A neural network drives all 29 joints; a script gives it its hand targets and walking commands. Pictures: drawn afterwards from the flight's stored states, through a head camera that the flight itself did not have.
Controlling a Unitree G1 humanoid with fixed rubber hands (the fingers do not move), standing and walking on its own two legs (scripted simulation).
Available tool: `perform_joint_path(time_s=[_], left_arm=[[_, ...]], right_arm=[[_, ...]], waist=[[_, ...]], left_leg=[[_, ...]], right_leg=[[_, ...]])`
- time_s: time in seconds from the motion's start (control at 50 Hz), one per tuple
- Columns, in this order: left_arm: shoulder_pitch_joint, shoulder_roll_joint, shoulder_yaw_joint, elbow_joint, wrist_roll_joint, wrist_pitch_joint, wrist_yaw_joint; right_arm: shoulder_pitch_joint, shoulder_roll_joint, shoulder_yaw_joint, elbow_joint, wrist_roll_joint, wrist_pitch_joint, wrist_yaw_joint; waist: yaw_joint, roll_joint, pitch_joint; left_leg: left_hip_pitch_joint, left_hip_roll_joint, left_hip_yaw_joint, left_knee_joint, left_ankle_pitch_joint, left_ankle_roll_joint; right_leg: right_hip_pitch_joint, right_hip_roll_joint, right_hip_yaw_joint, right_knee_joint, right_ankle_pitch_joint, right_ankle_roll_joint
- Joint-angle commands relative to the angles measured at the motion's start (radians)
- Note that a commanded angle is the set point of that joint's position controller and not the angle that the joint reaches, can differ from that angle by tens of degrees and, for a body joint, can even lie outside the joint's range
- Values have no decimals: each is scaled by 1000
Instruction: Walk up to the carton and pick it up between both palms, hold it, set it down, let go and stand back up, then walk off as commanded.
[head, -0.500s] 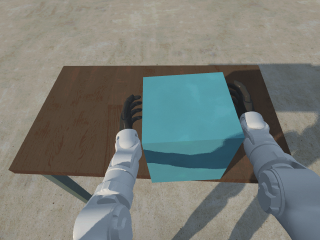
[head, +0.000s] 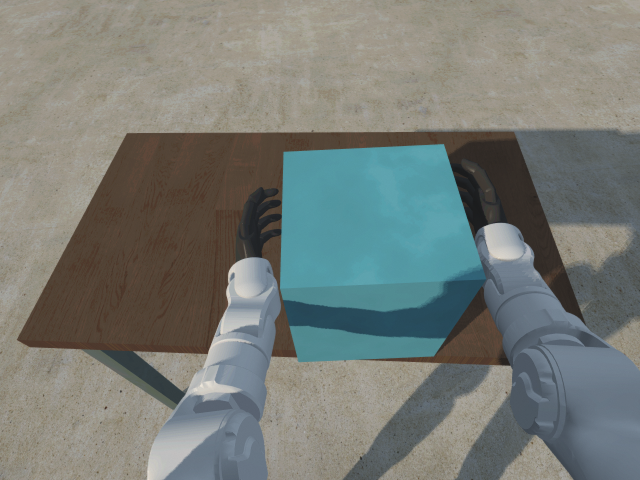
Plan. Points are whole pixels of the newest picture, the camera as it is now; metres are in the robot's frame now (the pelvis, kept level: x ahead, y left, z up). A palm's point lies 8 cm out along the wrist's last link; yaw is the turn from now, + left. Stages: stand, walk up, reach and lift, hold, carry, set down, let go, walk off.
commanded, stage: reach and lift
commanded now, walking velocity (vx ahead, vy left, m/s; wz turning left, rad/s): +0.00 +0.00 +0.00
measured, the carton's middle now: (364, 262) +0.42 +0.01 -0.01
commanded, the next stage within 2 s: none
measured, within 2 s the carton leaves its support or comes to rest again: leaves its support in 0.18 s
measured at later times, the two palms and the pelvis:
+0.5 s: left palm (235, 243) +0.36 +0.16 +0.11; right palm (506, 229) +0.40 -0.14 +0.12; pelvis -0.02 +0.00 +0.01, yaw +0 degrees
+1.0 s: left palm (218, 206) +0.37 +0.17 +0.16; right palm (508, 211) +0.40 -0.13 +0.15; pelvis -0.01 +0.00 +0.01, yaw +0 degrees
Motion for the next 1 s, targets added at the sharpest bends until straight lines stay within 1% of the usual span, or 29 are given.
perform_joint_path(time_s=[0.0, 0.04, 0.08, 0.12, 0.14, 0.18, 0.22, 0.24, 0.26, 0.28, 0.3, 0.34, 0.36, 0.38, 0.4, 0.44, 0.46, 0.56, 0.64, 0.68, 0.7, 0.74, 0.76, 0.78, 0.82, 0.9, 0.94, 0.96, 0.98], left_arm=[[-431, -529, -318, -134, 36, -18, -150], [-435, -514, -322, -109, 50, 1, -161], [-484, -513, -315, -132, 52, 16, -154], [-497, -518, -335, -138, 41, 17, -158], [-652, -520, -369, -202, 2, -9, -149], [-609, -514, -378, -176, -11, 6, -141], [-605, -482, -365, -141, -10, 42, -150], [-691, -513, -400, -184, -30, 49, -150], [-705, -491, -390, -185, -23, 66, -146], [-669, -480, -361, -118, 0, 93, -154], [-633, -438, -342, -79, -14, 123, -165], [-741, -454, -331, -114, -20, 150, -169], [-744, -455, -305, -91, 4, 172, -169], [-757, -412, -258, -83, 15, 176, -172], [-797, -424, -261, -99, 7, 188, -170], [-764, -476, -282, -162, 10, 221, -169], [-753, -428, -266, -149, 9, 221, -175], [-674, -405, -231, -119, 8, 260, -224], [-646, -390, -247, -240, -7, 257, -253], [-578, -402, -285, -278, -6, 274, -274], [-527, -404, -289, -230, 2, 289, -289], [-491, -368, -258, -244, 3, 317, -310], [-505, -393, -291, -293, 1, 332, -310], [-552, -381, -312, -374, -14, 339, -315], [-550, -392, -352, -371, -11, 375, -327], [-533, -401, -448, -519, -53, 426, -327], [-473, -395, -402, -445, -28, 478, -342], [-436, -362, -387, -437, -25, 498, -356], [-449, -354, -365, -419, -19, 517, -367]], right_arm=[[-361, 658, 161, -176, -119, -50, 80], [-349, 652, 133, -163, -125, -36, 83], [-424, 649, 142, -195, -121, -25, 94], [-437, 684, 162, -247, -118, -21, 87], [-492, 694, 142, -251, -112, -32, 101], [-512, 732, 198, -289, -92, -7, 91], [-497, 743, 202, -270, -78, 36, 81], [-523, 744, 171, -291, -70, 45, 80], [-492, 743, 184, -238, -71, 62, 87], [-455, 744, 159, -207, -83, 92, 82], [-449, 744, 160, -236, -73, 118, 79], [-517, 742, 132, -214, -71, 137, 91], [-514, 729, 94, -207, -84, 151, 95], [-514, 747, 60, -177, -98, 170, 95], [-510, 724, 18, -162, -98, 180, 106], [-515, 725, 52, -211, -73, 167, 114], [-486, 756, 81, -208, -82, 185, 99], [-517, 785, 159, -303, -51, 219, 67], [-491, 844, 302, -417, 8, 223, 25], [-482, 865, 370, -510, 38, 221, -5], [-455, 863, 362, -510, 35, 232, -22], [-457, 854, 410, -539, 58, 250, -41], [-419, 819, 375, -550, 45, 259, -47], [-449, 831, 395, -571, 75, 260, -50], [-465, 822, 448, -597, 100, 282, -56], [-470, 829, 514, -720, 156, 306, -77], [-479, 772, 491, -686, 159, 338, -81], [-491, 799, 504, -716, 168, 349, -90], [-508, 772, 459, -709, 155, 353, -91]], waist=[[-100, -82, -596], [-110, -33, -537], [-73, -44, -486], [-72, -54, -507], [-83, 3, -558], [-74, -62, -503], [-47, -55, -422], [-88, -29, -469], [-61, -22, -406], [-76, -53, -333], [-59, -84, -277], [-82, -94, -207], [-70, -69, -197], [-78, -97, -166], [-91, -68, -176], [-93, -48, -259], [-67, -75, -224], [-87, -144, -233], [-61, -146, -354], [-96, -138, -403], [-118, -145, -350], [-98, -155, -319], [-147, -134, -307], [-129, -90, -378], [-129, -97, -294], [-141, -84, -368], [-143, -101, -227], [-122, -134, -205], [-137, -114, -179]], left_leg=[[484, -52, 28, 28, 443, 2], [485, -52, 31, 0, 366, 2], [509, -49, 25, -16, 318, 0], [512, -48, 29, -20, 306, 8], [488, -50, 32, -29, 274, -3], [513, -50, 20, -32, 239, 9], [514, -46, 24, -64, 123, 20], [545, -44, 28, -71, 113, 12], [525, -48, 39, -78, 51, 14], [515, -49, 38, -95, -17, 33], [475, -52, 46, -112, -65, 42], [451, -48, 33, -129, -132, 46], [448, -52, 53, -146, -153, 51], [417, -58, 58, -149, -209, 65], [447, -58, 56, -144, -205, 54], [567, -62, 48, -109, -110, 39], [540, -64, 70, -115, -118, 50], [456, -79, 63, -136, -19, 74], [446, -106, 67, -122, 125, 66], [432, -117, 52, -100, 193, 62], [414, -120, 50, -112, 137, 59], [440, -120, 45, -116, 140, 78], [470, -115, 45, -122, 167, 62], [485, -113, 49, -101, 188, 56], [517, -109, 44, -115, 147, 58], [591, -114, 30, -74, 248, 48], [593, -112, 32, -105, 175, 51], [571, -112, 40, -105, 138, 66], [574, -110, 47, -120, 98, 75]], right_leg=[[435, 31, -27, -42, 778, 97], [400, 26, -33, -90, 659, 82], [371, 39, -40, -104, 505, 74], [412, 31, -34, -110, 547, 81], [408, 29, -41, -105, 490, 72], [371, 32, -37, -129, 430, 78], [359, 25, -26, -172, 256, 74], [379, 19, -41, -170, 262, 68], [322, 17, -37, -174, 187, 66], [314, 6, -30, -175, 140, 77], [353, 4, -35, -192, 87, 80], [323, -8, -25, -204, -34, 81], [318, -7, -34, -207, -53, 75], [324, -16, -26, -226, -129, 67], [287, -25, -25, -225, -149, 58], [240, -34, -32, -216, -57, 43], [276, -30, -38, -213, -47, 53], [534, -15, -9, -166, 230, 110], [716, -22, 8, -98, 578, 145], [808, -41, 13, -71, 765, 159], [807, -53, 17, -80, 749, 171], [794, -46, 7, -84, 730, 167], [765, -44, -15, -86, 725, 161], [776, -42, -9, -87, 673, 154], [720, -30, -26, -115, 558, 155], [720, -18, -32, -107, 585, 142], [650, -18, -44, -146, 449, 147], [661, -28, -33, -158, 426, 151], [622, -28, -39, -170, 342, 147]])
